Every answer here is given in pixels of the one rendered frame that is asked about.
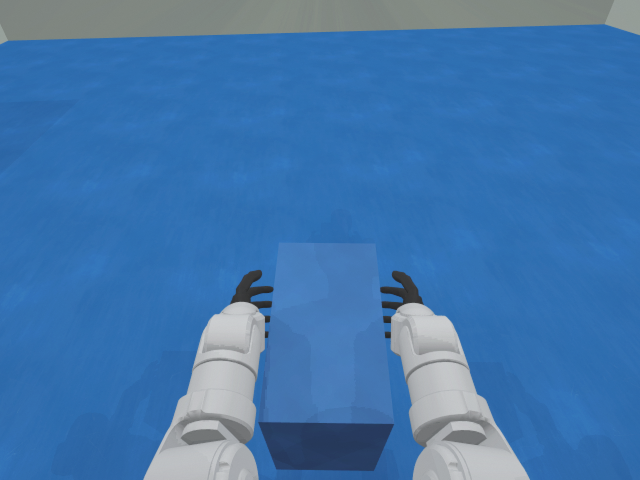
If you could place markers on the robot right upper arm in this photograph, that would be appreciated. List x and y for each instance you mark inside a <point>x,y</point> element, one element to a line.
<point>447,460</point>

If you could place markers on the right robot forearm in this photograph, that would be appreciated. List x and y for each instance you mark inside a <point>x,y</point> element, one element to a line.
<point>445,404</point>

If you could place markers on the robot left hand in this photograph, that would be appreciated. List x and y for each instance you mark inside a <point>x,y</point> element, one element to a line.
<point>244,292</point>

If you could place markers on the robot right hand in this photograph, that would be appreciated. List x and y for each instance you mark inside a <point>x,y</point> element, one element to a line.
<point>409,295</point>

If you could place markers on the carton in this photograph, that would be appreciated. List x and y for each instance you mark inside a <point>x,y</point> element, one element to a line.
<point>326,398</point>

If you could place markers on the robot left upper arm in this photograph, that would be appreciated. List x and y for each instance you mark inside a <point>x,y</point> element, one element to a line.
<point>218,460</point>

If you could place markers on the left robot forearm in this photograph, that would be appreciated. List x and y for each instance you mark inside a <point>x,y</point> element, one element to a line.
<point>219,401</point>

